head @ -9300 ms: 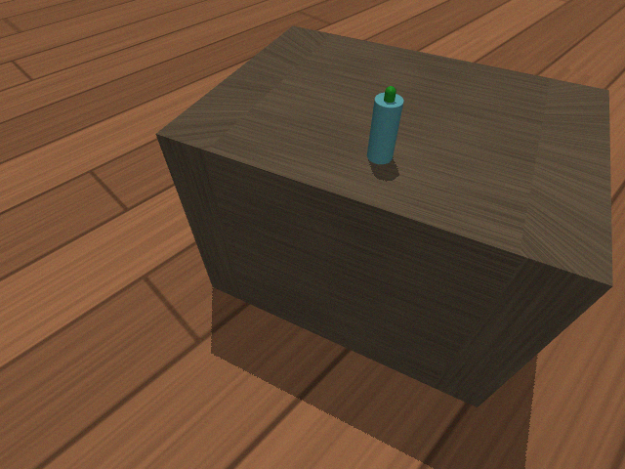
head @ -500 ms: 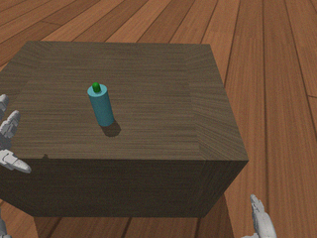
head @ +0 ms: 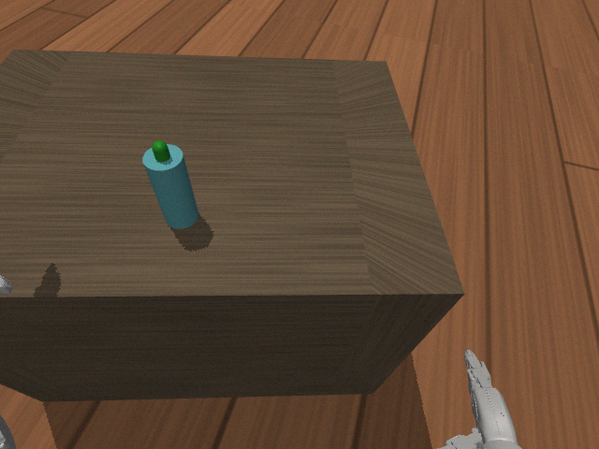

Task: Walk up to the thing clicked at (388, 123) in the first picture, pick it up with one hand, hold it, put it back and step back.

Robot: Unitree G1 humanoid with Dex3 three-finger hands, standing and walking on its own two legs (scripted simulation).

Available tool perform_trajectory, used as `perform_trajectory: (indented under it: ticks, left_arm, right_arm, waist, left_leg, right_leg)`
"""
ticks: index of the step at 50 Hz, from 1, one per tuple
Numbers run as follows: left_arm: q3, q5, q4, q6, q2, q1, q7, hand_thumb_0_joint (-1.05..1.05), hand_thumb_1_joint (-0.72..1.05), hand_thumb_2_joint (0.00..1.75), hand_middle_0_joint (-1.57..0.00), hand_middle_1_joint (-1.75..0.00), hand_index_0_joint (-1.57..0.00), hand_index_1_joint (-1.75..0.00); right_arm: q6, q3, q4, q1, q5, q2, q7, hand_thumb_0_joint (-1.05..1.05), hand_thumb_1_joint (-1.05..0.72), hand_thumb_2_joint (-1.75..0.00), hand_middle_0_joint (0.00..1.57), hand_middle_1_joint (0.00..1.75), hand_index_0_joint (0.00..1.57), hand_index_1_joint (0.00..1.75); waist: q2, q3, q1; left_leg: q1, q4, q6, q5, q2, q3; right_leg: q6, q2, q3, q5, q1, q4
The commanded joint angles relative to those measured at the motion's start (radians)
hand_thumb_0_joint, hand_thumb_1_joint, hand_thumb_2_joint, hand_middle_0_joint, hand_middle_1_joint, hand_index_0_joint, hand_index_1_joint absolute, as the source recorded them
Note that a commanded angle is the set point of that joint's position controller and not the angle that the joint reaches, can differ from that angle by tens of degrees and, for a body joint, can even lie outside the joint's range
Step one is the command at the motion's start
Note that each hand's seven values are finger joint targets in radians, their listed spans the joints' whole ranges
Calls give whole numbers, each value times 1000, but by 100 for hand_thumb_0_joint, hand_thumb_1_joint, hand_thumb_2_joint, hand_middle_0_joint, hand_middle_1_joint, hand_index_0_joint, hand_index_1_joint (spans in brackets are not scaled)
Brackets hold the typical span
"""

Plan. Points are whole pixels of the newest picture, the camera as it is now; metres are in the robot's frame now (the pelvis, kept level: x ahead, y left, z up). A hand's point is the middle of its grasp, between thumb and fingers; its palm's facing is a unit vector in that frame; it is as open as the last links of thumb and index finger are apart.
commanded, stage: go down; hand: left
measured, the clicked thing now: (171, 183) +0.52 +0.19 +0.03
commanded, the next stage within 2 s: approach in 1.64 s
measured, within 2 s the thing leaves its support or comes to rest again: neither
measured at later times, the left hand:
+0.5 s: hand out of the picture +0.39 +0.36 +0.12, palm faces +0.12 -0.99 +0.01, open 17.7 cm
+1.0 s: hand out of the picture +0.42 +0.38 +0.12, palm faces +0.13 -0.99 +0.02, open 17.7 cm
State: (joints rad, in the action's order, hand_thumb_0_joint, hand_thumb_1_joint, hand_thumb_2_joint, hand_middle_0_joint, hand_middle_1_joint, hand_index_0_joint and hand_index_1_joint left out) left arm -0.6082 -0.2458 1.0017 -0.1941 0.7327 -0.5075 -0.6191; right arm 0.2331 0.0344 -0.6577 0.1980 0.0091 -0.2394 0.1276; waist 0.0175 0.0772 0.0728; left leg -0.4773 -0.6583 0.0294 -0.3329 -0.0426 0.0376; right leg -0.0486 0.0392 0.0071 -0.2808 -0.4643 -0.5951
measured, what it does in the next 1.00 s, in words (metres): stands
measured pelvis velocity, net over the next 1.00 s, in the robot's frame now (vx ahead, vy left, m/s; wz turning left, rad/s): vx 0.00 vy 0.01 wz -0.02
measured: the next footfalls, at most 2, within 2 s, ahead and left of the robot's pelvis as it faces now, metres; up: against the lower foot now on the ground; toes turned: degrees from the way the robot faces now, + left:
none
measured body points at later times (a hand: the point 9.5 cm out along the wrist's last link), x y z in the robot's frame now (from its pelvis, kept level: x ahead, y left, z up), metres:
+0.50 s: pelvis +0.01 +0.01 -0.01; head +0.06 +0.03 +0.43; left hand +0.38 +0.42 +0.12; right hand +0.16 -0.25 -0.07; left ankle -0.01 +0.14 -0.72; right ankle +0.01 -0.15 -0.72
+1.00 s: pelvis +0.00 +0.01 -0.03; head +0.08 +0.04 +0.42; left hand +0.40 +0.43 +0.12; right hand +0.16 -0.25 -0.08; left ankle -0.01 +0.14 -0.72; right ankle +0.01 -0.15 -0.72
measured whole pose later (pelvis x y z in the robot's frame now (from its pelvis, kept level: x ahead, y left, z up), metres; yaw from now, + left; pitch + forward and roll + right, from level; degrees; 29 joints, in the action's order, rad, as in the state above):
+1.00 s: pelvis +0.00 +0.01 -0.03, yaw -1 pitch +15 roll -3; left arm -0.65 -0.18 1.13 -0.14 0.90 -0.70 -0.63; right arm 0.23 0.06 -0.49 0.26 0.01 -0.26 0.12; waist 0.01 0.12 0.12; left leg -0.71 -0.87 0.02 -0.43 -0.05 0.05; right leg -0.06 0.03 0.00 -0.36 -0.68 -0.77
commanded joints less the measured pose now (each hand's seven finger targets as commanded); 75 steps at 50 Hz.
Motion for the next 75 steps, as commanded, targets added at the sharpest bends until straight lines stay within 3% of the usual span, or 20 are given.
perform_trajectory:
  ticks: [1, 6, 12, 13, 16, 20, 23, 24, 25, 26, 35, 36, 38, 44, 48, 53, 59, 68, 73, 75]
  left_arm:
    - [-72, -27, -153, -52, 405, -327, -5, 0, -61, 5, -5, -5, -5, -6]
    - [-75, -21, -160, -57, 431, -369, -5, 0, -61, 4, -5, -4, -5, -5]
    - [-62, -9, -164, -53, 443, -410, -12, 0, -61, 4, -5, -4, -5, -5]
    - [-93, -7, -164, -52, 481, -409, -8, 0, -61, 5, -6, -5, -5, -5]
    - [-85, -2, -154, -41, 476, -406, -12, 0, -61, 4, -5, -4, -5, -5]
    - [-88, 4, -129, -30, 478, -382, -10, 0, -61, 5, -5, -4, -5, -5]
    - [-70, -2, -139, -29, 466, -418, -18, 0, -61, 5, -5, -4, -5, -5]
    - [-89, -6, -127, -25, 478, -411, -17, 0, -61, 5, -5, -4, -5, -5]
    - [-59, -5, -132, -28, 455, -420, -18, 0, -61, 5, -5, -4, -4, -5]
    - [-100, -4, -132, -30, 501, -422, -14, 0, -61, 6, -5, -5, -5, -6]
    - [-65, 12, -108, -23, 498, -486, -19, 0, -61, 7, -4, -4, -4, -5]
    - [-95, 13, -124, -25, 545, -496, -18, 0, -60, 6, -4, -4, -4, -5]
    - [-84, 17, -92, -19, 537, -487, -20, 0, -60, 6, -4, -4, -4, -4]
    - [-86, 27, -97, -9, 563, -531, -16, 0, -60, 5, -5, -3, -4, -4]
    - [-96, 33, -106, -5, 589, -552, -12, 0, -60, 5, -5, -3, -4, -4]
    - [-71, 41, -78, 13, 563, -546, -10, 0, -61, 4, -5, -3, -5, -4]
    - [-77, 45, -56, 21, 572, -546, -8, 0, -61, 5, -5, -4, -5, -5]
    - [-85, 49, -96, 21, 572, -551, -8, 0, -61, 4, -5, -4, -4, -5]
    - [-73, 49, -193, 23, 567, -613, 8, 0, -61, 3, -5, -4, -5, -4]
    - [-65, 50, -137, 35, 544, -580, 9, 0, -61, 3, -5, -4, -5, -5]
  right_arm:
    - [54, -78, 149, -36, -2, -169, 16, 0, 55, -5, 5, 5, 5, 5]
    - [61, -69, 202, -53, -3, -164, 17, 0, 55, -5, 5, 5, 5, 5]
    - [58, -55, 189, -21, -3, -147, 19, 0, 55, -5, 5, 5, 5, 5]
    - [60, -91, 209, -18, -1, -189, 24, 0, 55, -5, 5, 5, 5, 5]
    - [58, -61, 185, -2, 1, -160, 16, 0, 55, -5, 5, 5, 5, 5]
    - [58, -84, 221, 5, -2, -181, 16, 0, 55, -5, 5, 5, 5, 5]
    - [58, -57, 228, 3, -2, -156, 9, 0, 55, -5, 5, 5, 5, 5]
    - [61, -81, 243, 16, -2, -182, 14, 0, 54, -5, 5, 5, 5, 5]
    - [57, -45, 219, 2, -4, -140, 9, 0, 54, -5, 5, 5, 5, 5]
    - [61, -74, 265, 3, -4, -178, 14, 0, 54, -5, 5, 5, 5, 5]
    - [57, -70, 281, 30, -2, -179, 14, 0, 55, -5, 5, 5, 5, 5]
    - [61, -87, 314, 22, -2, -202, 19, 0, 55, -5, 5, 5, 5, 5]
    - [59, -57, 307, 35, -3, -179, 16, 0, 55, -5, 5, 5, 5, 5]
    - [58, -58, 324, 32, -1, -187, 16, 0, 55, -5, 5, 5, 5, 5]
    - [57, -57, 329, 40, -2, -183, 15, 0, 54, -5, 5, 5, 5, 5]
    - [51, -63, 342, 72, 0, -188, 18, 0, 54, -5, 5, 5, 5, 5]
    - [50, -65, 370, 86, -1, -190, 11, 0, 54, -5, 5, 5, 5, 5]
    - [44, -50, 401, 93, -1, -178, 2, 0, 53, -5, 5, 5, 5, 5]
    - [46, -64, 403, 85, -4, -191, 4, 0, 53, -5, 5, 5, 5, 5]
    - [42, -66, 389, 103, -4, -189, 6, 0, 53, -5, 5, 5, 5, 5]
  waist:
    - [-145, 308, -13]
    - [-152, 344, -11]
    - [-191, 392, -3]
    - [-191, 404, 2]
    - [-234, 394, -9]
    - [-198, 390, 5]
    - [-204, 367, 2]
    - [-177, 376, 11]
    - [-179, 353, 1]
    - [-157, 379, 10]
    - [-185, 381, 19]
    - [-199, 410, 19]
    - [-192, 388, 17]
    - [-245, 431, 19]
    - [-250, 437, 16]
    - [-216, 444, 29]
    - [-201, 429, 34]
    - [-266, 458, 15]
    - [-301, 464, 18]
    - [-264, 440, 27]
  left_leg:
    - [165, 48, -24, 326, 38, -19]
    - [151, 24, -26, 283, 43, -24]
    - [183, -13, -24, 386, 36, -15]
    - [188, -22, -23, 402, 34, -15]
    - [190, -29, -15, 450, 24, -8]
    - [161, -38, -21, 428, 28, -14]
    - [150, -43, -20, 417, 23, -11]
    - [149, -46, -23, 419, 22, -9]
    - [118, -47, -27, 368, 31, -16]
    - [113, -54, -31, 358, 34, -20]
    - [87, -76, -27, 258, 36, -16]
    - [92, -84, -26, 280, 35, -15]
    - [71, -86, -26, 268, 33, -13]
    - [105, -112, -16, 367, 19, -2]
    - [83, -124, -18, 351, 23, -6]
    - [68, -147, -28, 395, 27, -12]
    - [65, -152, -24, 382, 21, -8]
    - [84, -162, -13, 423, 11, 0]
    - [98, -148, -8, 357, 14, -2]
    - [91, -149, -11, 358, 11, 3]
  right_leg:
    - [51, -36, 46, 239, 64, 25]
    - [47, -35, 41, 216, 59, 10]
    - [49, -36, 40, 269, 23, -15]
    - [48, -35, 40, 280, 18, -22]
    - [54, -39, 46, 283, -8, -36]
    - [52, -39, 45, 287, 1, -44]
    - [54, -45, 49, 260, -32, -50]
    - [51, -45, 50, 267, -26, -53]
    - [50, -43, 44, 247, -26, -52]
    - [46, -38, 40, 257, -7, -56]
    - [51, -41, 38, 172, -82, -84]
    - [50, -38, 38, 189, -70, -89]
    - [51, -41, 41, 176, -80, -95]
    - [58, -47, 47, 200, -112, -123]
    - [57, -44, 41, 199, -103, -125]
    - [49, -41, 35, 260, -89, -135]
    - [52, -50, 44, 229, -123, -146]
    - [57, -53, 48, 208, -149, -165]
    - [62, -51, 44, 173, -146, -159]
    - [59, -54, 49, 170, -160, -156]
